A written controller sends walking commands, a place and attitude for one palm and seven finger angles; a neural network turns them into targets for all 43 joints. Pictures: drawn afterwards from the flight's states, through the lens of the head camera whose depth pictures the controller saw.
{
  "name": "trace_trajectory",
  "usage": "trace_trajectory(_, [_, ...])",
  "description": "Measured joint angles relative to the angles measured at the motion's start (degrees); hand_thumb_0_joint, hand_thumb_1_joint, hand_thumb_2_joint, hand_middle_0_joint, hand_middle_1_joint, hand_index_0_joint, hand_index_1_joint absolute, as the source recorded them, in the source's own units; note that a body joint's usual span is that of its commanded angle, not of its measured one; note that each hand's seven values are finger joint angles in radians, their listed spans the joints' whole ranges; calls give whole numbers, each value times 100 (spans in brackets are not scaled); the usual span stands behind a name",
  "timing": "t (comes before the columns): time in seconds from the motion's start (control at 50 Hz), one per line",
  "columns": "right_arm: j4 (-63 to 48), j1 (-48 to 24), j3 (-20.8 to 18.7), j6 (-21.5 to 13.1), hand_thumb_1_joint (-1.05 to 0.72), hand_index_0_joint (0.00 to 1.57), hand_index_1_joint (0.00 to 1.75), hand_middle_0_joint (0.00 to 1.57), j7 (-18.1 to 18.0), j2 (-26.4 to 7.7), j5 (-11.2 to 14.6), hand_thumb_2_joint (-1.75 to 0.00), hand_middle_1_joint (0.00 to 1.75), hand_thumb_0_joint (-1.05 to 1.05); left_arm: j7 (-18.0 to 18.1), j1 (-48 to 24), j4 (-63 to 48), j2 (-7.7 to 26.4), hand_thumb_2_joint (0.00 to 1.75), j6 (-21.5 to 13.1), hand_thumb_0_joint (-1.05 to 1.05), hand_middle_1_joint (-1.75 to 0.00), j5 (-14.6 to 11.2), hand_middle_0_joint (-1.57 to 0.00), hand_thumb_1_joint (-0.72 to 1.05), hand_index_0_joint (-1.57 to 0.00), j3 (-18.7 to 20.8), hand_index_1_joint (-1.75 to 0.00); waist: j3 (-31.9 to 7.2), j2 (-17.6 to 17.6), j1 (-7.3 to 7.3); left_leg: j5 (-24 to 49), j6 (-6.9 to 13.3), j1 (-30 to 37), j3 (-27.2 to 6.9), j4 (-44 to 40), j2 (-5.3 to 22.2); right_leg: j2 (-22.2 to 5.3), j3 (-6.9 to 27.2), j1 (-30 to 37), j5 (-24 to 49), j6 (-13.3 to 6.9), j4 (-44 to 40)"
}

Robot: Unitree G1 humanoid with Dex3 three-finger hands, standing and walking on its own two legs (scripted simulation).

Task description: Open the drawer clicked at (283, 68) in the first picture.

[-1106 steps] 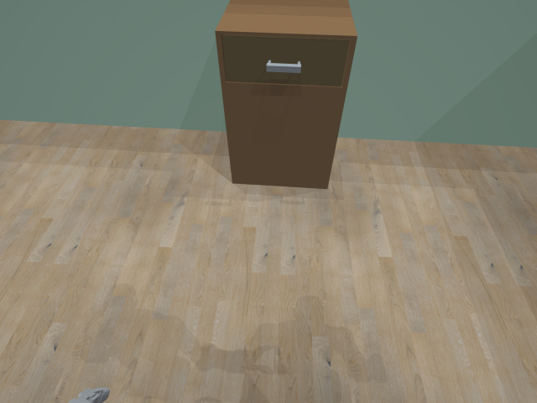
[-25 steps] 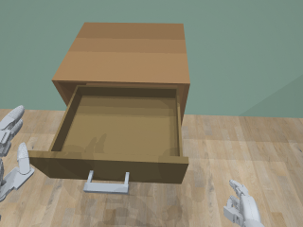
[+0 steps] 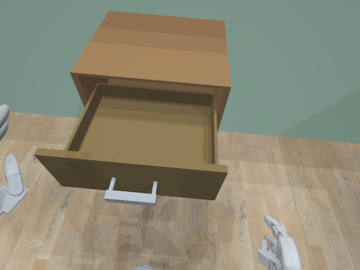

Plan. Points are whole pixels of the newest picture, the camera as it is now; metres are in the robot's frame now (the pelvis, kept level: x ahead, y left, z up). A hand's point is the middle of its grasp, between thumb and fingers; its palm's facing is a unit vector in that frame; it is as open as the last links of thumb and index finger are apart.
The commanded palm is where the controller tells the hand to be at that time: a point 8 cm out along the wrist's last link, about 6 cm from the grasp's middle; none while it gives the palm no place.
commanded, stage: step back with the hand held close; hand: left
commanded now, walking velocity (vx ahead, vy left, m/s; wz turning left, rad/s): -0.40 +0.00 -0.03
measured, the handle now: (132, 190) +0.31 +0.14 -0.08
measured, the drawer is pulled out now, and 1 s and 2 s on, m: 0.30 0.30 0.30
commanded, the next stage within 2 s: stop stepping back and stand still in 0.52 s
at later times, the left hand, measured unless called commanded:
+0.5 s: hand (11, 241) +0.13 +0.22 +0.18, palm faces +0.33 -0.83 -0.44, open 7.4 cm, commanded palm +0.07 +0.26 +0.19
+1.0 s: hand out of the picture +0.02 +0.19 +0.17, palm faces +0.33 -0.80 -0.50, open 7.4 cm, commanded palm -0.04 +0.24 +0.19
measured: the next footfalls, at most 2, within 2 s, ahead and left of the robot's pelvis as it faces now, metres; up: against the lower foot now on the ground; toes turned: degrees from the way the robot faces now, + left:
right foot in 0.56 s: -0.10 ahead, -0.15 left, +0.00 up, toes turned +0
left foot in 0.82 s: -0.15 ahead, +0.07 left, +0.00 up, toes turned +1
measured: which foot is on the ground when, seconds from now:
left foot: down 0.00-0.60, up 0.62-0.80, down 0.82-1.00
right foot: down 0.00-0.28, up 0.30-0.54, down 0.56-1.00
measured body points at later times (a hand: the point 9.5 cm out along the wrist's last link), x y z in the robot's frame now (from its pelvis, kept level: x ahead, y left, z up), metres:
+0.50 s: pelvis -0.07 -0.01 +0.01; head -0.02 +0.01 +0.46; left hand +0.11 +0.26 +0.21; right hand +0.12 -0.23 -0.07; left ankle -0.02 +0.11 -0.73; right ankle -0.10 -0.14 -0.70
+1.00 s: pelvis -0.17 -0.04 +0.01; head -0.14 -0.03 +0.46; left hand -0.01 +0.24 +0.20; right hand -0.01 -0.30 -0.07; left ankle -0.19 +0.07 -0.73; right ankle -0.14 -0.16 -0.73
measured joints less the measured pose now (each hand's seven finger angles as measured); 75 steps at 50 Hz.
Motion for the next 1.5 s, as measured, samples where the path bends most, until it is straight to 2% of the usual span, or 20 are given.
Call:
trace_trajectory(0.12, [105,-184,11,-38,-90,20,30,20,120,14,-17,-90,30,2,-95,-19,-70,-75,90,-33,1,-30,-70,-21,89,-21,-15,-31,124,104,38,33,-88,-143,-44,142,116,120,-41,-129,92,-112,95])
trace_trajectory(0.22, [300,-281,-93,148,-90,20,30,20,129,-101,-35,-90,30,2,-123,-56,-150,-153,90,-7,1,-30,-96,-21,89,-21,-222,-31,73,-9,3,-855,-54,-310,14,1121,-17,12,-49,-175,241,-135,-37])
trace_trajectory(0.26, [301,-268,-82,239,-90,20,30,20,88,-145,-55,-90,30,2,-104,-16,-167,-154,90,36,1,-30,-84,-21,89,-21,-191,-31,22,-87,-54,-760,-20,49,97,516,29,-39,-57,-205,327,-83,-115])
trace_trajectory(0.28, [245,-241,-92,239,-90,20,30,20,68,-189,-63,-90,30,2,-89,8,-198,-133,90,53,1,-30,-73,-21,89,-21,-160,-31,-7,-46,-103,-310,43,192,72,29,109,-29,-119,-278,338,-55,-76])
trace_trajectory(0.36, [259,-288,-206,86,-90,20,30,20,63,-5,-130,-90,30,2,-52,4,-85,12,90,88,1,-30,-77,-21,89,-21,23,-31,124,-152,-78,-55,-2,101,84,-49,125,149,158,-648,-993,-16,1517])
trace_trajectory(0.4, [288,-266,-195,-47,-90,20,30,20,116,88,-150,-90,30,2,-35,93,-160,-34,90,132,1,-30,-115,-21,89,-21,30,-31,121,-88,-27,32,-45,143,67,-222,249,271,144,-522,-1235,0,1859])
trace_trajectory(0.48, [321,-278,-82,-206,-90,20,30,20,241,172,-157,-90,30,2,-83,131,-353,-141,90,125,1,-30,-158,-21,89,-21,-81,-31,102,49,121,288,-138,174,129,-508,482,257,14,152,-1046,-4,1145])
trace_trajectory(0.56, [281,-452,75,-243,-90,20,30,20,294,207,-148,-90,30,2,-200,-72,-293,-5,90,83,1,-30,-217,-21,89,-21,-31,-31,125,72,181,447,-274,-96,204,-436,586,118,35,858,-472,16,-114])
trace_trajectory(0.62, [254,-669,89,-165,-90,20,30,20,332,91,-80,-90,30,1,-333,-306,-102,-37,90,26,1,-30,-214,-21,89,-21,-84,-31,324,387,130,520,-287,-375,41,-176,806,376,-102,928,-544,-73,-521])
trace_trajectory(0.68, [267,-598,10,34,-90,20,30,21,293,43,46,-90,30,2,-377,-108,-95,-47,90,55,1,-30,-208,-21,89,-21,-210,-31,226,169,24,-646,-231,-709,-5,1435,322,194,-58,675,-319,-181,-421])
trace_trajectory(0.72, [223,-456,-7,216,-90,20,30,20,218,27,47,-90,30,2,-320,217,-91,-64,90,109,1,-30,-158,-21,89,-21,-186,-31,56,-53,-67,-1002,-193,-583,164,1918,86,49,29,575,-245,-190,-473])
trace_trajectory(0.78, [129,-178,-12,264,-90,20,30,20,86,-84,21,-90,30,2,-180,569,-56,-76,90,213,1,-30,-80,-21,89,-21,-129,-31,-156,-197,-219,-877,-78,218,352,759,26,-33,24,505,-135,-169,-562])
trace_trajectory(0.82, [76,7,-83,138,-90,20,30,20,26,-273,12,-90,30,2,-106,605,-88,-69,90,254,1,-30,-69,-21,89,-21,-162,-31,-176,-38,-304,-314,22,890,377,-507,174,42,-156,472,-149,-143,-481])
trace_trajectory(0.84, [104,57,-158,61,-90,20,30,20,6,-348,11,-90,30,2,-94,535,-101,-51,90,251,1,-30,-71,-21,89,-21,-194,-31,-125,33,-331,-401,38,1071,320,-859,220,60,-265,450,-178,-130,-397])
trace_trajectory(0.92, [289,110,-239,-5,-90,20,30,20,57,-349,30,-90,30,2,-98,370,-63,28,90,231,1,-30,-58,-21,89,-21,-152,-31,100,-166,-189,-252,-21,1169,353,-869,87,-76,-233,590,-35,-122,-447])
trace_trajectory(1.02, [337,229,-148,-90,-90,20,30,20,99,-246,20,-90,30,2,-58,419,0,8,90,86,1,-30,-73,-21,89,-21,-97,-31,-19,-1,-119,-289,-17,1075,301,-629,171,4,-296,662,64,-130,-540])
trace_trajectory(1.14, [454,259,-6,-92,-90,20,30,20,81,-112,-47,-90,30,2,-19,117,343,-311,90,86,1,-30,-33,-21,89,-21,-264,-31,-186,136,8,-379,56,993,334,-449,240,96,-242,654,127,-150,-585])
trace_trajectory(1.24, [467,227,80,-112,-90,20,30,20,86,-22,-73,-90,30,2,-13,-53,515,-425,90,202,1,-30,-4,-21,89,-21,-398,-31,-164,99,-37,-336,28,1109,378,-566,199,60,-190,723,145,-99,-625])
trace_trajectory(1.36, [412,131,104,-140,-90,20,30,20,154,35,-54,-90,30,2,-65,41,338,-256,90,130,1,-30,-42,-21,89,-21,-374,-31,-38,39,-142,-307,29,1223,339,-694,171,34,-227,853,152,-73,-744])
trace_trajectory(1.5, [338,-51,22,-57,-90,20,30,20,186,-22,-17,-90,30,2,-117,185,205,-160,90,19,1,-30,-100,-21,89,-21,-297,-31,80,59,-122,-282,29,1292,325,-797,163,31,-243,944,190,-54,-880])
